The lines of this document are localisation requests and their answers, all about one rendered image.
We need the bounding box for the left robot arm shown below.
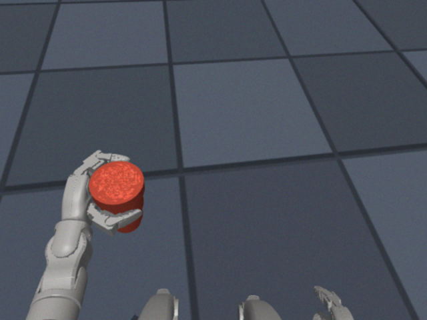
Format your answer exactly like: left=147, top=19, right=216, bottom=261
left=26, top=219, right=93, bottom=320

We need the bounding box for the cup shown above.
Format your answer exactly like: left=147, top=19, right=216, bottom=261
left=89, top=161, right=145, bottom=233

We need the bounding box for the left robot hand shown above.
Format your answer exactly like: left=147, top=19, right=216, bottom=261
left=61, top=150, right=142, bottom=236

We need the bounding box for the right robot hand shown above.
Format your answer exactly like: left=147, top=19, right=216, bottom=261
left=313, top=286, right=354, bottom=320

